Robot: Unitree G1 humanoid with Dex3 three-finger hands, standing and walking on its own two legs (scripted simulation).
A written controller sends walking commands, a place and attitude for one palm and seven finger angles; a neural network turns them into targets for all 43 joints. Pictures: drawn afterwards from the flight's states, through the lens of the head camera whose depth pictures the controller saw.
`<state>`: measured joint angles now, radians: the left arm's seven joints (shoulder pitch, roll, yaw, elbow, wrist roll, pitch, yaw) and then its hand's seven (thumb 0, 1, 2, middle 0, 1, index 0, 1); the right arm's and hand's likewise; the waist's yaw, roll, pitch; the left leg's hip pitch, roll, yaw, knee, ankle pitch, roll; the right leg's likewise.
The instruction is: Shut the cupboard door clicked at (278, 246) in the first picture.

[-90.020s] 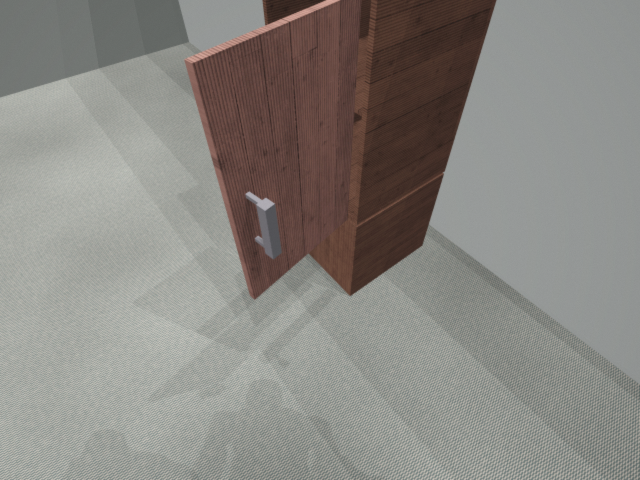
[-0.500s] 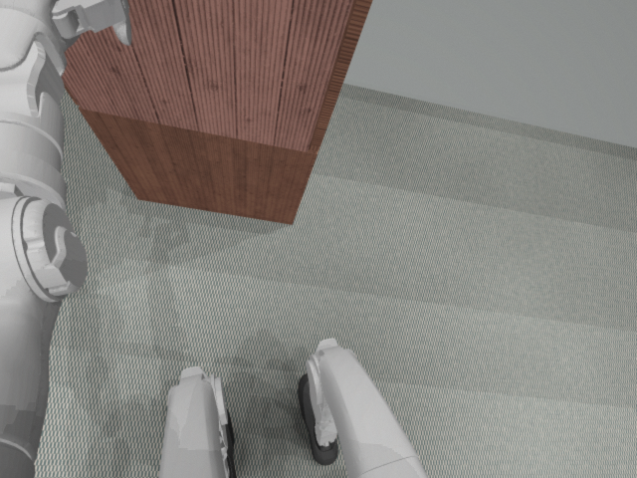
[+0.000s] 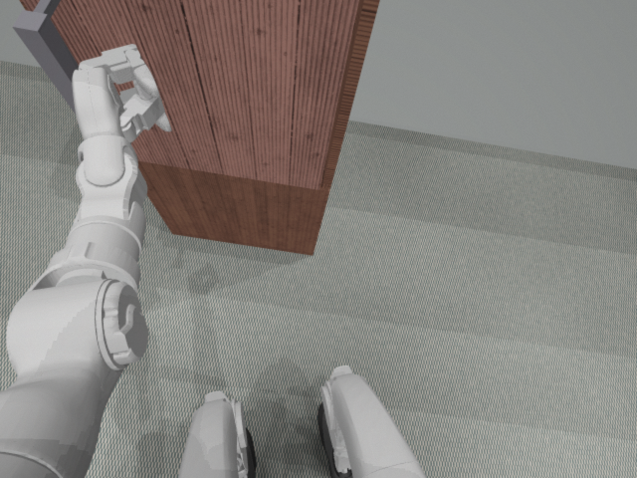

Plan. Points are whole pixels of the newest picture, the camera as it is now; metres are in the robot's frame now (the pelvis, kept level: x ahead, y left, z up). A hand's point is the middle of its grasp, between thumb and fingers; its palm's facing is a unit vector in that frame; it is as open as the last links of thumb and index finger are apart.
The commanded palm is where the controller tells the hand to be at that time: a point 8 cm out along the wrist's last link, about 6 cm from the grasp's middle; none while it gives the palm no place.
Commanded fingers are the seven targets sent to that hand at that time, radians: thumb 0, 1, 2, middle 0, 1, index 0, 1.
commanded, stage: pull the fist back off the door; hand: left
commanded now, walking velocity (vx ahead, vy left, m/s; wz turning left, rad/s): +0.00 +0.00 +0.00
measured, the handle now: (73, 62) +0.63 +0.21 +0.05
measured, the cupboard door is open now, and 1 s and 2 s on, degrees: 0 0 0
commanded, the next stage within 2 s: draw the hand back to the body in 0.32 s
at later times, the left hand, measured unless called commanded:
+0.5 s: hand (163, 137) +0.51 +0.11 +0.06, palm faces +0.08 -1.00 -0.03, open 3.1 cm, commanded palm +0.46 +0.16 +0.07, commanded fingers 0.00 0.90 0.90 -1.30 -1.50 -1.30 -1.50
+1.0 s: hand (42, 222) +0.36 +0.16 +0.16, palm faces +0.07 -0.99 -0.10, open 3.1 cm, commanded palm +0.32 +0.22 +0.18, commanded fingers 0.00 0.90 0.90 -1.05 -1.23 -1.05 -1.23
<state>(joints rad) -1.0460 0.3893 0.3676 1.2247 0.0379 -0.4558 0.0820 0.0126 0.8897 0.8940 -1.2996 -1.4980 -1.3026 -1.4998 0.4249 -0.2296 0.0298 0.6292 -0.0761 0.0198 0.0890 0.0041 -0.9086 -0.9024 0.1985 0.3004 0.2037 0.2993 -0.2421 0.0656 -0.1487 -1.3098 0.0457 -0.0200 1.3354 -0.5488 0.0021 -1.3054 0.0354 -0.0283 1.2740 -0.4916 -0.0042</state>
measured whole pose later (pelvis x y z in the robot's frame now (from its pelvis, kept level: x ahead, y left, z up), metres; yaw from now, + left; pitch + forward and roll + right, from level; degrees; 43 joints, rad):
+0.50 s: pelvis +0.01 +0.00 +0.01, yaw +2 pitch +26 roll -2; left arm -0.86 0.22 0.24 1.12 0.02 -0.57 0.11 0.02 0.90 0.90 -1.30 -1.50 -1.31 -1.50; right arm 0.27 -0.22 0.00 0.61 -0.07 0.06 0.06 0.00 -0.91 -0.90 0.20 0.30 0.20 0.30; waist -0.17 0.03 -0.17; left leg -1.21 0.02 -0.02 1.30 -0.55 0.00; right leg -1.20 0.01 -0.03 1.27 -0.52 0.00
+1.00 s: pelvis +0.02 -0.01 +0.09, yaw +2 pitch +9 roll +0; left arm -0.15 0.22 0.11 0.38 -0.13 -0.31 -0.05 0.01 0.90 0.90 -1.25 -1.44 -1.25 -1.44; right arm 0.27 -0.25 0.00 0.54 0.04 0.04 -0.03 0.01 -0.91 -0.90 0.20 0.30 0.20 0.30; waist -0.04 0.03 -0.11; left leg -0.61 0.02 0.00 0.87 -0.42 -0.01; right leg -0.63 0.01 -0.01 0.86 -0.40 -0.01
